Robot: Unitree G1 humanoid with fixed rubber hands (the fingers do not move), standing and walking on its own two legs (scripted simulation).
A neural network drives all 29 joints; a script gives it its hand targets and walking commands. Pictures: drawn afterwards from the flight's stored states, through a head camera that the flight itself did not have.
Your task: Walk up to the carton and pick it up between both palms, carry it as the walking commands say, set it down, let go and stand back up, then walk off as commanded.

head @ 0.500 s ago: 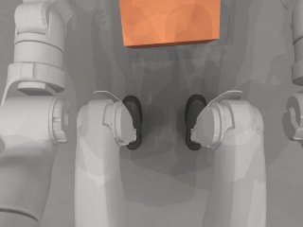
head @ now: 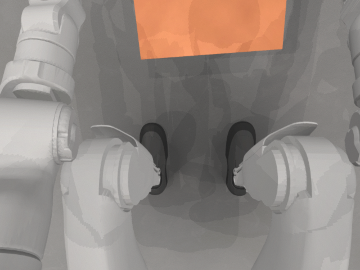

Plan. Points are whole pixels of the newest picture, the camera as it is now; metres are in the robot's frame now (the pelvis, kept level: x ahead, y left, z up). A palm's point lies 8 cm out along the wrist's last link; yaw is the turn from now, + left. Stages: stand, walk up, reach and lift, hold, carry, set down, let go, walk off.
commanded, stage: reach and lift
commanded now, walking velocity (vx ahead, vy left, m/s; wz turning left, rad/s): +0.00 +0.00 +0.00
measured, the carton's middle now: out of the picture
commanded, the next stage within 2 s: none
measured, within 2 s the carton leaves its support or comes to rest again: leaves its support in 1.80 s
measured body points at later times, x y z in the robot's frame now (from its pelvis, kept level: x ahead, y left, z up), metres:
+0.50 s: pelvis +0.00 -0.01 -0.01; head +0.38 -0.03 +0.21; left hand +0.57 +0.18 -0.20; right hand +0.55 -0.24 -0.21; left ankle +0.12 +0.11 -0.31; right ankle +0.11 -0.12 -0.31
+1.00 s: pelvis +0.00 +0.00 -0.01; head +0.38 -0.02 +0.22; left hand +0.56 +0.14 -0.20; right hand +0.56 -0.20 -0.21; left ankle +0.12 +0.11 -0.31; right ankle +0.11 -0.12 -0.31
